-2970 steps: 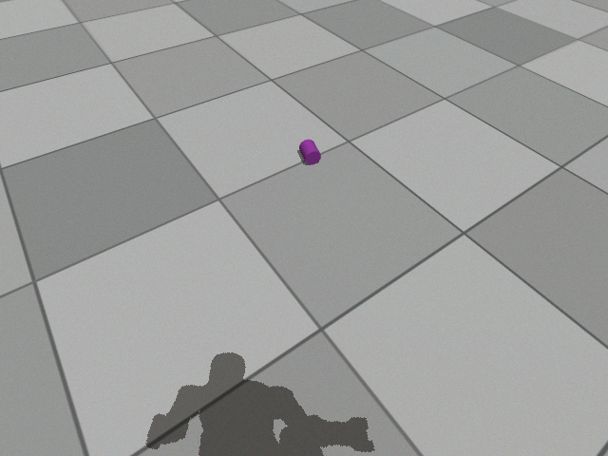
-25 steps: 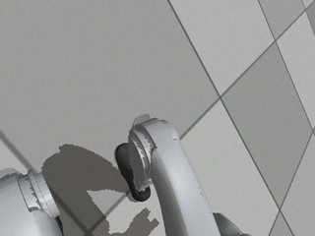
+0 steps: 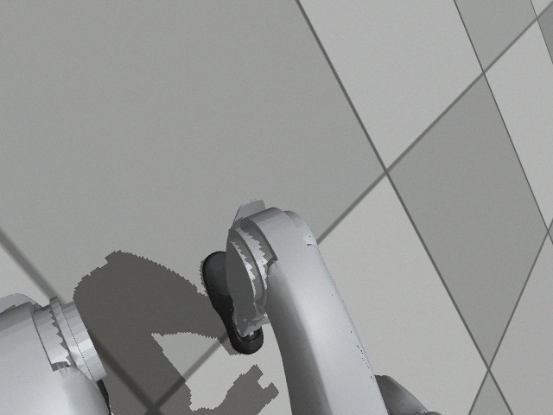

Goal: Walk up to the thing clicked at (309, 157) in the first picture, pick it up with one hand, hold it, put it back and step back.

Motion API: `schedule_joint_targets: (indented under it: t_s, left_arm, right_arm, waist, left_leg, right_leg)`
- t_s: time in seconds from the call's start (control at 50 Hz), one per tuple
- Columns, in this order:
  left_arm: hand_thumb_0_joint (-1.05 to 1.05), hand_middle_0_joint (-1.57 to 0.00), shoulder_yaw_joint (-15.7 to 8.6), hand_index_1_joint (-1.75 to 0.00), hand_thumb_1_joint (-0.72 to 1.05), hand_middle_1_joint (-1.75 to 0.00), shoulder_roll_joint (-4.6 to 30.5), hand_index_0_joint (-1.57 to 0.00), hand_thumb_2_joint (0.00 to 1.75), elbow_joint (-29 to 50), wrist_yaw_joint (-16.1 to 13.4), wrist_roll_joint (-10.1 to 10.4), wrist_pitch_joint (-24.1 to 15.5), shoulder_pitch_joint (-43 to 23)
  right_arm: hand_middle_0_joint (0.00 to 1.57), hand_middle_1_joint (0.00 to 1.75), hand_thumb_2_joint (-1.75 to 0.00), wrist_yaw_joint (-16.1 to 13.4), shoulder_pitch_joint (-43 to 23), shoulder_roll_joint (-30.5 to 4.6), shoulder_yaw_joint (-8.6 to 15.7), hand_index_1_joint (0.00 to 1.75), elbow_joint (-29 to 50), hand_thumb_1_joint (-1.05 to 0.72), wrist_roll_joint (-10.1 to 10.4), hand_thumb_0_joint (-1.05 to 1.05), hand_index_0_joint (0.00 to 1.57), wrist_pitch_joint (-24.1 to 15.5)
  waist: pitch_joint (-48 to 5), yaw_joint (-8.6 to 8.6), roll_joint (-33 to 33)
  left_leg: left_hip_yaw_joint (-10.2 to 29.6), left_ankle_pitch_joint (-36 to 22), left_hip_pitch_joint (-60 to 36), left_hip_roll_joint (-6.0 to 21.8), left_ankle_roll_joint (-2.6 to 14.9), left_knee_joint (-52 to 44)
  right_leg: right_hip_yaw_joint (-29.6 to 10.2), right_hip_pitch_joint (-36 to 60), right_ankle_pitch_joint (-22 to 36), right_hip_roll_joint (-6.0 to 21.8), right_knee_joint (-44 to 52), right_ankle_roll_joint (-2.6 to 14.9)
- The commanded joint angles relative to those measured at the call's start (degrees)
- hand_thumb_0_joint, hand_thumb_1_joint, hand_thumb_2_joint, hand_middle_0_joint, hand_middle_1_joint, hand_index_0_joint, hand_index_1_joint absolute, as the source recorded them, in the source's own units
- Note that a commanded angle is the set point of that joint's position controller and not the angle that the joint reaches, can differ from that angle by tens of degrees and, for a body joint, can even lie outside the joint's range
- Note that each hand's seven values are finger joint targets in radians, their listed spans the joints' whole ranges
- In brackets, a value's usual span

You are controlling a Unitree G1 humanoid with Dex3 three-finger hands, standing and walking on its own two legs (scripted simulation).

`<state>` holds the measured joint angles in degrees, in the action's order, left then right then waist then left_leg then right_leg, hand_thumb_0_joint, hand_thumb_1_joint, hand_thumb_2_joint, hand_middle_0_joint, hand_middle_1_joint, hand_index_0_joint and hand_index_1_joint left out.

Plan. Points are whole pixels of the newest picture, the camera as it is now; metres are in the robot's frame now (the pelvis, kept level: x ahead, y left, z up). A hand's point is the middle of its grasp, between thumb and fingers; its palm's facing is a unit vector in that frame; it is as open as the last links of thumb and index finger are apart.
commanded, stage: withdraw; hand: left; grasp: from above
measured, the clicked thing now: out of the picture +0.52 +0.25 -0.27
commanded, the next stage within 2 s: home in 1.00 s
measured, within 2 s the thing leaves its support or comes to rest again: neither
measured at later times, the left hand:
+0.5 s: hand out of the picture +0.53 +0.30 -0.09, palm faces -0.30 -0.09 -0.95, open 13.3 cm
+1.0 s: hand out of the picture +0.49 +0.26 -0.12, palm faces -0.41 -0.09 -0.91, open 12.8 cm
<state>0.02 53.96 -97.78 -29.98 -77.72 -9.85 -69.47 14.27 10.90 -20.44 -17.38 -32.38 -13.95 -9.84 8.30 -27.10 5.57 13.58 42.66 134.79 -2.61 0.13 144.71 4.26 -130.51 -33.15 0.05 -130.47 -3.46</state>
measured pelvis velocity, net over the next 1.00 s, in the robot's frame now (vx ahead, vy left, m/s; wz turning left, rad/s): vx -0.01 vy -0.02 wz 0.13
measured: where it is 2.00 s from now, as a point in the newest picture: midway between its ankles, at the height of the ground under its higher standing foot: (174, 371)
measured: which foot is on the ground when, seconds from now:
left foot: down 0.00-1.00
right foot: down 0.00-1.00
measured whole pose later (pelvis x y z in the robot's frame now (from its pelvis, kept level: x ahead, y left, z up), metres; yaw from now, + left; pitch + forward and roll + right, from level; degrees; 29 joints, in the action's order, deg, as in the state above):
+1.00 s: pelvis -0.01 -0.02 +0.03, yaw +7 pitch +34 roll -8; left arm 2.0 41.1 -90.7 -20.0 -72.9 -6.4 -70.5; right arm 4.2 11.1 -18.2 -7.2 -37.1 -7.9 0.4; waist -1.6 -21.6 0.6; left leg 7.6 37.3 132.6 -3.0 -1.2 135.2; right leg -0.8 -131.3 -30.7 1.6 -127.0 -2.5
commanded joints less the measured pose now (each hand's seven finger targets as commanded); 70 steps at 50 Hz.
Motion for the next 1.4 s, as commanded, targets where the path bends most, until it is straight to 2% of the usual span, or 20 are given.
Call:
schedule_joint_targets:
  t_s: [0.0,0.14,0.16,0.18,0.22,0.24,0.3,0.34,0.44,0.52,0.6,0.7,0.78,0.9,1.02,1.1,1.16,1.26,1.34,1.38]
  left_arm:
    - [0.0,-0.21,-0.1,-0.91,-0.33,-0.9,6.8,-0.21,0.91,5.8,-2.1,0.9,0.0,-17.2]
    - [0.0,-0.21,-2.5,-0.88,-0.39,-0.88,8.4,-0.21,0.88,12.2,-2.5,2.0,0.6,-19.3]
    - [0.0,-0.21,-3.9,-0.87,-0.38,-0.87,9.8,-0.21,0.88,18.0,-2.9,1.8,0.9,-21.6]
    - [0.0,-0.2,-4.7,-0.88,-0.4,-0.88,9.5,-0.2,0.89,22.5,-3.4,2.0,1.4,-22.8]
    - [0.0,-0.2,-3.0,-0.87,-0.4,-0.87,3.6,-0.19,0.89,21.1,-3.2,3.6,3.0,-22.2]
    - [0.0,-0.18,-3.0,-0.89,-0.42,-0.88,3.3,-0.17,0.91,19.4,-3.2,4.3,4.2,-21.1]
    - [0.0,-0.17,-4.5,-0.9,-0.43,-0.9,3.7,-0.16,0.92,27.4,-1.6,5.9,8.4,-19.9]
    - [0.0,-0.19,-1.5,-0.88,-0.42,-0.87,-2.2,-0.17,0.92,22.8,0.9,7.6,11.2,-16.9]
    - [0.0,-0.22,2.1,-0.87,-0.39,-0.85,-7.3,-0.2,0.91,23.3,10.8,12.0,14.3,-16.5]
    - [0.0,-0.2,5.2,-0.9,-0.42,-0.88,-11.6,-0.18,0.93,25.2,20.6,14.2,13.1,-16.3]
    - [0.0,-0.24,6.1,-0.87,-0.37,-0.85,-12.0,-0.23,0.9,27.4,25.3,14.8,10.1,-15.8]
    - [0.0,-0.31,4.5,-0.79,-0.28,-0.77,-7.8,-0.3,0.83,28.3,22.9,13.3,5.3,-18.2]
    - [0.0,-0.29,2.3,-0.79,-0.29,-0.79,-1.6,-0.28,0.83,27.0,16.0,8.2,2.1,-23.4]
    - [0.0,-0.24,1.9,-0.82,-0.34,-0.82,-2.1,-0.24,0.85,14.2,6.5,5.3,3.1,-26.3]
    - [0.0,-0.3,-0.9,-0.78,-0.29,-0.78,1.6,-0.3,0.81,22.8,6.0,4.9,5.8,-32.7]
    - [0.0,-0.29,0.2,-0.79,-0.28,-0.79,-1.2,-0.3,0.81,21.5,9.7,7.5,7.3,-30.5]
    - [0.0,-0.25,1.8,-0.74,-0.32,-0.73,-4.1,-0.23,0.89,20.3,13.5,9.2,8.6,-24.3]
    - [0.0,-0.23,0.1,-0.63,-0.17,-0.61,-2.2,-0.21,0.87,29.5,19.8,13.2,9.5,-18.2]
    - [0.0,-0.23,-5.0,-0.55,0.12,-0.54,-0.7,-0.21,0.91,41.9,23.1,19.1,10.4,-9.9]
    - [0.0,-0.22,-7.0,-0.47,0.28,-0.46,-2.3,-0.21,0.89,50.6,24.3,23.7,10.9,-5.2]
  right_arm:
    - [0.2,0.3,-0.9,-0.7,12.2,-18.6,6.3,0.3,-2.1,-0.9,0.5,0.0,0.2,0.2]
    - [0.2,0.3,-0.9,-0.4,13.0,-18.0,7.5,0.3,-1.7,-0.91,0.9,0.0,0.2,0.3]
    - [0.2,0.3,-0.9,-0.4,13.8,-18.7,9.0,0.3,-2.2,-0.91,1.1,0.0,0.2,0.5]
    - [0.2,0.3,-0.9,-0.3,13.8,-18.3,9.8,0.3,-1.8,-0.91,1.6,0.0,0.2,0.7]
    - [0.2,0.3,-0.9,1.0,13.4,-16.7,10.5,0.3,-2.5,-0.91,1.8,0.0,0.2,0.4]
    - [0.2,0.3,-0.9,1.4,13.2,-16.5,10.9,0.3,-3.2,-0.91,2.1,0.0,0.2,0.5]
    - [0.2,0.3,-0.9,1.9,13.6,-15.7,13.7,0.3,-2.9,-0.9,4.4,0.0,0.2,2.2]
    - [0.2,0.3,-0.9,2.5,13.7,-14.8,14.1,0.3,-4.6,-0.9,5.1,0.0,0.2,3.8]
    - [0.2,0.3,-0.91,0.4,15.4,-14.1,16.2,0.3,-5.4,-0.91,6.6,0.0,0.2,8.2]
    - [0.2,0.3,-0.91,-2.8,14.8,-14.8,17.1,0.3,-4.0,-0.91,7.6,0.0,0.2,11.4]
    - [0.2,0.3,-0.9,-6.4,14.2,-14.0,17.1,0.3,-2.4,-0.9,8.2,0.0,0.2,13.3]
    - [0.2,0.3,-0.9,-9.8,11.7,-12.0,16.0,0.3,-1.5,-0.9,7.7,0.0,0.2,14.0]
    - [0.2,0.3,-0.9,-10.7,10.6,-10.7,14.8,0.3,-2.1,-0.9,7.2,0.0,0.2,13.1]
    - [0.2,0.3,-0.9,-11.1,10.2,-10.9,14.3,0.3,-4.0,-0.9,6.3,0.0,0.2,10.0]
    - [0.2,0.3,-0.9,-10.6,12.6,-12.4,14.9,0.3,-5.4,-0.91,6.0,0.0,0.2,8.6]
    - [0.2,0.3,-0.9,-9.9,15.9,-12.3,15.5,0.3,-6.5,-0.9,6.0,0.0,0.2,9.3]
    - [0.2,0.3,-0.89,-9.4,17.5,-12.2,15.6,0.3,-6.8,-0.88,6.2,0.0,0.2,10.3]
    - [0.2,0.3,-0.9,-9.5,18.6,-13.3,16.9,0.3,-3.6,-0.89,7.5,0.0,0.2,13.4]
    - [0.2,0.3,-0.9,-8.9,19.2,-13.0,19.0,0.3,0.8,-0.89,9.1,0.0,0.2,15.1]
    - [0.2,0.3,-0.9,-8.9,18.0,-12.1,20.2,0.3,2.2,-0.89,10.5,0.0,0.2,15.8]
  waist:
    - [-35.0,-4.26,-32.5]
    - [-41.0,-2.58,-34.7]
    - [-45.3,-1.62,-37.9]
    - [-49.1,0.57,-41.2]
    - [-47.2,-0.3,-42.4]
    - [-46.6,0.04,-40.2]
    - [-57.5,5.56,-44.1]
    - [-53.2,4.91,-39.5]
    - [-49.4,4.14,-27.3]
    - [-45.6,3.98,-21.4]
    - [-43.8,4.51,-15.8]
    - [-42.9,5.33,-12.9]
    - [-47.0,6.23,-18.7]
    - [-44.9,4.15,-22.5]
    - [-58.7,4.55,-34.5]
    - [-57.8,2.71,-30.9]
    - [-54.6,4.11,-28.4]
    - [-56.3,8.27,-27.6]
    - [-62.4,12.9,-26.5]
    - [-66.9,15.62,-27.7]
  left_leg:
    - [-5.1,-15.8,-29.2,2.5,-1.05,-17.9]
    - [-6.0,-17.0,-31.9,2.3,-1.0,-18.0]
    - [-6.5,-18.7,-34.0,2.2,-1.21,-18.4]
    - [-6.4,-20.4,-37.4,2.2,-1.83,-19.2]
    - [-6.4,-19.3,-38.4,2.5,-2.18,-19.9]
    - [-6.6,-18.1,-37.5,2.4,-1.83,-20.2]
    - [-7.8,-23.1,-40.4,1.9,-1.98,-22.1]
    - [-9.0,-22.5,-36.7,1.7,-1.17,-22.3]
    - [-10.2,-17.0,-28.0,0.9,0.57,-24.8]
    - [-10.1,-13.7,-26.7,0.1,0.42,-27.8]
    - [-11.0,-9.5,-24.7,-0.9,0.69,-29.0]
    - [-12.5,-6.1,-22.2,-1.0,1.18,-26.8]
    - [-13.2,-5.4,-23.2,-1.1,1.27,-26.3]
    - [-12.0,-1.6,-25.3,-0.6,1.15,-27.6]
    - [-11.9,-13.6,-37.4,-0.2,-0.27,-25.8]
    - [-11.6,-18.7,-36.0,0.2,-0.18,-23.8]
    - [-11.7,-18.5,-32.8,0.3,0.04,-24.9]
    - [-11.5,-23.2,-35.1,0.0,-0.56,-27.6]
    - [-11.5,-26.6,-38.9,-0.3,-0.81,-29.4]
    - [-11.3,-25.7,-41.8,-0.6,-0.79,-32.3]
  right_leg:
    - [9.8,21.5,13.2,-1.8,7.7,4.65]
    - [9.3,23.3,14.3,-1.8,7.8,4.91]
    - [9.0,24.2,15.4,-1.8,7.9,5.1]
    - [8.7,23.2,16.1,-1.3,7.4,5.6]
    - [8.9,18.7,14.9,-1.1,6.9,5.52]
    - [8.8,18.2,14.3,-1.5,7.3,5.35]
    - [7.2,20.3,16.9,-1.2,6.9,5.89]
    - [6.7,19.9,16.5,-1.9,8.1,5.94]
    - [4.6,25.3,13.1,-1.9,12.6,5.74]
    - [4.2,26.0,8.3,-1.3,16.3,6.84]
    - [3.3,27.7,3.2,-0.8,20.0,6.91]
    - [1.8,28.0,-1.7,-0.6,20.7,6.33]
    - [1.1,26.5,-1.4,-0.4,18.1,5.77]
    - [2.7,20.6,-1.3,-0.7,15.4,5.58]
    - [3.6,19.8,8.9,0.3,10.8,6.21]
    - [4.1,21.9,12.9,0.2,11.2,6.1]
    - [4.0,24.3,12.2,0.0,12.8,6.14]
    - [4.1,28.5,14.0,0.0,14.3,7.08]
    - [2.9,33.9,16.7,0.9,15.8,7.53]
    - [2.0,35.2,15.7,1.3,17.4,7.57]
